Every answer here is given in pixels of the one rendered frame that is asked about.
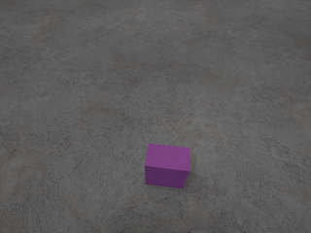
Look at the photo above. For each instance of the carton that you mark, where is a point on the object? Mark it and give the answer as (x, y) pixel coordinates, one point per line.
(167, 166)

